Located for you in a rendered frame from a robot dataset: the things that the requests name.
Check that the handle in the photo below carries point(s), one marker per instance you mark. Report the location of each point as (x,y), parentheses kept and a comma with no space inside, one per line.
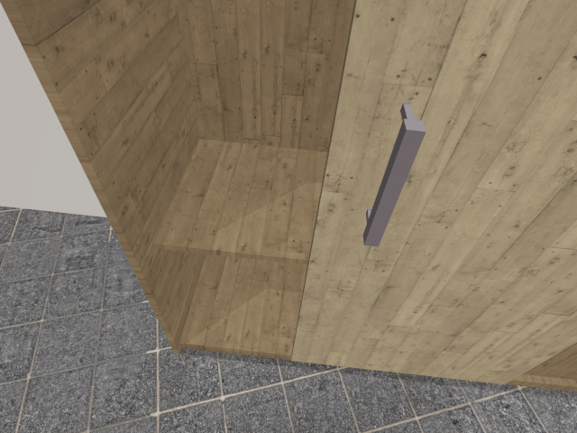
(410,137)

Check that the wardrobe door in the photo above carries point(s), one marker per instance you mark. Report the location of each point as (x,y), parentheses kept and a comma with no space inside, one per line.
(563,365)
(475,276)

